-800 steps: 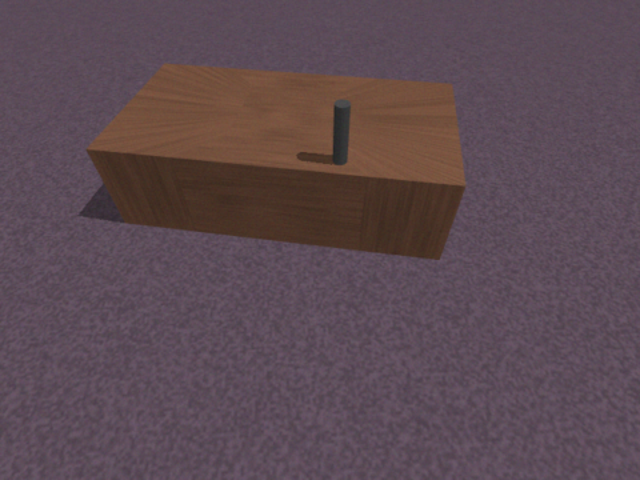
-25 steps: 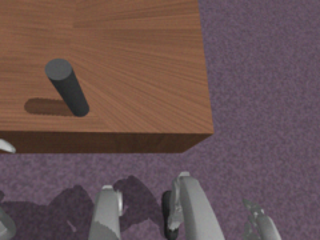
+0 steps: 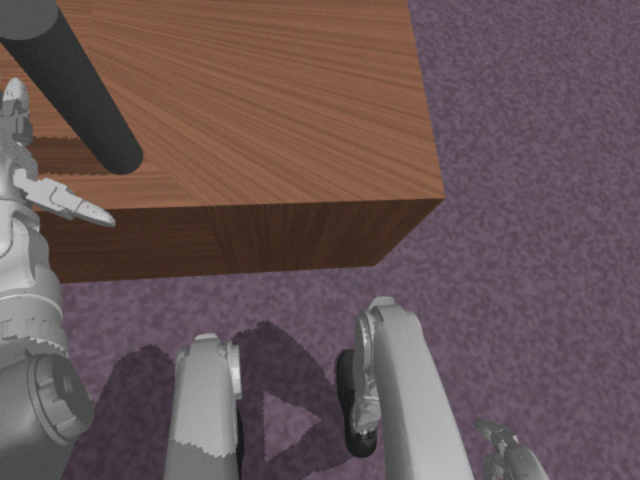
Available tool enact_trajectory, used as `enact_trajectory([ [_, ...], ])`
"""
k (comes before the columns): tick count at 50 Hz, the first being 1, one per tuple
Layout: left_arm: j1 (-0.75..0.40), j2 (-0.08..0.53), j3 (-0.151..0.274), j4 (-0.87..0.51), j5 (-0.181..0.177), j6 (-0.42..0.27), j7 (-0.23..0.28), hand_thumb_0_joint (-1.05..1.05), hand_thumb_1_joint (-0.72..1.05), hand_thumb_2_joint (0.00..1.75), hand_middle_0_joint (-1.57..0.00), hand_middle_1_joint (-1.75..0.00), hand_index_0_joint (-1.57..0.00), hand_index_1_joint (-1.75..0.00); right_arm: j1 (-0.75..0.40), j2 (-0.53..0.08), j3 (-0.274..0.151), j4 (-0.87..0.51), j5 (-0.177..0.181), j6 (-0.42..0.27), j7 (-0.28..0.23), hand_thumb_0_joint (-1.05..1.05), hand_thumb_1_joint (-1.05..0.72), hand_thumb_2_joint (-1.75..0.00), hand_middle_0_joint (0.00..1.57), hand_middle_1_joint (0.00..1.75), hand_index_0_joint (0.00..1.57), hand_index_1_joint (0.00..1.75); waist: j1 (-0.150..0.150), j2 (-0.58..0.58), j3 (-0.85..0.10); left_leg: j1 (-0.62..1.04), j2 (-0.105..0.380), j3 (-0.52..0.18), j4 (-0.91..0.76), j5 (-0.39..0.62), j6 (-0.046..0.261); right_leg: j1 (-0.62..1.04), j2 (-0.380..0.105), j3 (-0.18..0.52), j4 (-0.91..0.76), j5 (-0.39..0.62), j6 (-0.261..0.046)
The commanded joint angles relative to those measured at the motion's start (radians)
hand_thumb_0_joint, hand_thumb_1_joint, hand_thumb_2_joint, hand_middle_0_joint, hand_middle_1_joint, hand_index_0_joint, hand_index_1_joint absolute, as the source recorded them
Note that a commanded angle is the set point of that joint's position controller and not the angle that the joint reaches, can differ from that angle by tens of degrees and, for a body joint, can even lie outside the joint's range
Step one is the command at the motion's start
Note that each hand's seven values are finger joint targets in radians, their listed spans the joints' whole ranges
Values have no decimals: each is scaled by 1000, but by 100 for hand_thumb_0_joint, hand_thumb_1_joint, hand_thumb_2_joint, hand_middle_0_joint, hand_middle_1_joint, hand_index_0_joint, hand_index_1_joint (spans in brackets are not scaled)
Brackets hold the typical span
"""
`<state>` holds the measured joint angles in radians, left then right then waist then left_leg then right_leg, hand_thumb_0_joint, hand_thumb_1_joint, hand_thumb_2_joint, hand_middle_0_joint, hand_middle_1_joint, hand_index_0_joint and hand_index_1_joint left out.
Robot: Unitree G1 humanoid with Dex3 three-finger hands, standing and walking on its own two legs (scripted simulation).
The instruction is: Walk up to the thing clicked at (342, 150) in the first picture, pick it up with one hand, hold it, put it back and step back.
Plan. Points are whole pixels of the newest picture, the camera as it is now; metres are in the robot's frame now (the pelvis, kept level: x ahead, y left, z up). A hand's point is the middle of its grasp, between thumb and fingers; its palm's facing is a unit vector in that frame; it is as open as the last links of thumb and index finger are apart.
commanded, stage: close in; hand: left
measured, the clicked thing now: (85, 103) +0.54 +0.19 +0.03
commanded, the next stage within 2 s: rest palm in 0.22 s
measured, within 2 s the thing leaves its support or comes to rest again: neither
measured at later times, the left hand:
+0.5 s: hand (92, 147) +0.50 +0.19 +0.01, palm faces +0.15 -0.99 -0.04, open 17.7 cm
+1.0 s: hand (104, 151) +0.51 +0.19 -0.01, palm faces +0.13 -0.99 -0.05, open 13.5 cm
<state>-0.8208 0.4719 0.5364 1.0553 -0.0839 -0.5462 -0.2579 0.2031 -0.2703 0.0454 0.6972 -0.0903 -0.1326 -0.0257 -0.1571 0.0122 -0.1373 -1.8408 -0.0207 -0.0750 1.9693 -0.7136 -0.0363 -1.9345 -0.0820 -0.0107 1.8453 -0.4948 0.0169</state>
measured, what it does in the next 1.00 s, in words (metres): stands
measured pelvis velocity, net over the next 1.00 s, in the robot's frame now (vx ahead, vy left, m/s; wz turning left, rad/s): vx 0.01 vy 0.01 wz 0.01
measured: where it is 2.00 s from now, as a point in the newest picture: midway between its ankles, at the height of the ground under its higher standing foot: (294, 450)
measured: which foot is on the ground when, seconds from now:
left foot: down 0.00-1.00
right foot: down 0.00-1.00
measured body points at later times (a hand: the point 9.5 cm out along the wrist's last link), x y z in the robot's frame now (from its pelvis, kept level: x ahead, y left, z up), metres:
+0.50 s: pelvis +0.02 +0.01 +0.02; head +0.22 +0.04 +0.42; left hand +0.49 +0.24 +0.01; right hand +0.11 -0.26 -0.11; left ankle +0.07 +0.13 -0.44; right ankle +0.13 -0.14 -0.44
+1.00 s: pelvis +0.01 +0.01 +0.00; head +0.22 +0.03 +0.40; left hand +0.50 +0.24 +0.00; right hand +0.11 -0.27 -0.12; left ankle +0.07 +0.13 -0.44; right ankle +0.13 -0.14 -0.44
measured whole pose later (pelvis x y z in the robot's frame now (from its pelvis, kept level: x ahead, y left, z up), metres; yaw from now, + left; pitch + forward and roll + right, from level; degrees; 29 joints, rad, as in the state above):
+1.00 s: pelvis +0.01 +0.01 +0.00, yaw +0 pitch +35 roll -2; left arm -0.78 0.35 0.36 0.99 -0.04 -0.58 -0.04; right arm 0.17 -0.28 0.01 0.65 -0.05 -0.01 0.05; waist -0.14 0.01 -0.15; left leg -1.84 -0.03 -0.07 1.96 -0.74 -0.02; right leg -1.92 -0.10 0.00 1.84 -0.53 0.03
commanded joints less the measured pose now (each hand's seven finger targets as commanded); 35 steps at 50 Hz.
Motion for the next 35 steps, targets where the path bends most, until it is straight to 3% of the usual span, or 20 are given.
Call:
enact_trajectory([
  [1,-373,232,-43,-233,-20,-34,29,0,-61,0,-4,-11,-8,-8,157,-203,-84,-68,27,-12,-6,0,-92,-89,20,30,20,30,-12,125,-689,279,-18,60,-335,22,64,548,28,-21,-241,-53,-37],
  [2,-375,216,-53,-238,-27,-29,29,0,-61,0,-5,-12,-9,-8,164,-206,-86,-65,32,-9,-3,0,-92,-89,20,30,20,30,-23,111,-661,268,-17,51,-331,19,65,529,27,-29,-237,-48,-37],
  [5,-293,163,-67,-155,-36,-7,49,0,-61,0,-5,-11,-9,-7,151,-198,-81,-69,45,1,6,0,-92,-89,20,30,20,30,-19,51,-525,190,-16,45,-341,-34,72,490,27,-33,-253,-92,-35],
  [7,-260,169,-58,-162,-35,-7,68,0,-61,0,-5,-12,-9,-7,147,-193,-77,-75,49,6,14,0,-92,-89,20,30,20,30,-2,44,-498,174,-20,44,-351,-35,73,502,25,-30,-257,-96,-34],
  [9,-233,156,-60,-192,-29,-15,94,0,-61,0,-5,-11,-10,-6,140,-188,-78,-88,53,16,23,0,-92,-89,20,30,20,30,19,47,-503,191,-19,43,-370,-24,70,509,26,-30,-258,-89,-36],
  [11,-243,111,-80,-227,-21,-28,113,0,-61,0,-5,-10,-9,-6,147,-191,-84,-92,51,23,32,0,-92,-89,20,30,20,30,7,85,-543,254,-18,31,-372,42,60,493,25,-38,-235,-27,-43],
  [12,-262,125,-84,-276,-13,-38,123,0,-61,0,-5,-10,-9,-6,148,-191,-84,-93,50,26,35,0,-92,-89,20,30,20,30,17,110,-578,281,-17,32,-371,76,56,496,25,-37,-223,0,-47],
  [15,-314,92,-121,-358,6,-58,159,0,-61,0,-4,-9,-8,-5,159,-186,-91,-89,44,36,39,0,-92,-90,20,30,20,30,14,184,-685,405,-14,25,-360,207,40,500,22,-38,-198,100,-56],
  [18,-327,67,-150,-383,24,-71,197,0,-61,0,-6,-7,-8,-5,173,-188,-102,-73,37,46,42,0,-91,-90,20,30,20,30,4,207,-701,451,-13,20,-357,253,33,487,23,-41,-194,131,-61],
  [19,-313,47,-168,-370,29,-73,207,0,-61,0,-6,-7,-8,-5,166,-183,-99,-71,35,49,44,0,-91,-90,20,30,20,30,3,193,-678,435,-14,20,-360,237,34,489,23,-43,-198,120,-60],
  [22,-257,27,-165,-340,37,-75,234,0,-61,2,-6,-7,-8,-5,163,-181,-104,-72,33,61,49,0,-92,-90,20,30,20,30,-1,146,-666,408,-16,24,-347,247,38,507,23,-42,-203,135,-56],
  [24,-227,21,-162,-340,35,-75,245,0,-61,2,-7,-7,-8,-6,162,-183,-107,-74,32,69,52,0,-92,-90,20,30,20,30,13,129,-692,396,-20,36,-334,264,42,544,25,-37,-203,151,-57],
  [27,-178,7,-155,-301,37,-72,257,0,-61,2,-7,-8,-9,-6,151,-184,-104,-79,32,82,58,0,-92,-90,20,30,20,30,10,100,-643,352,-19,32,-333,275,42,539,23,-41,-188,159,-58],
  [29,-177,30,-143,-294,41,-79,262,0,-59,10,-21,-22,-23,-20,142,-179,-105,-82,35,88,58,0,-92,-90,20,30,20,30,9,52,-638,296,-22,47,-323,222,55,576,25,-33,-207,130,-49],
  [32,-230,56,-144,-335,41,-101,255,0,-53,18,-31,-31,-33,-29,127,-178,-102,-90,34,93,60,0,-92,-90,20,30,20,30,1,53,-635,265,-24,54,-322,171,59,581,27,-24,-213,87,-46],
  [35,-268,40,-163,-331,41,-114,242,0,-44,22,-36,-36,-38,-33,136,-182,-101,-82,31,93,62,0,-92,-90,20,30,20,30,-10,93,-674,313,-22,48,-307,233,50,556,25,-28,-183,139,-51],
])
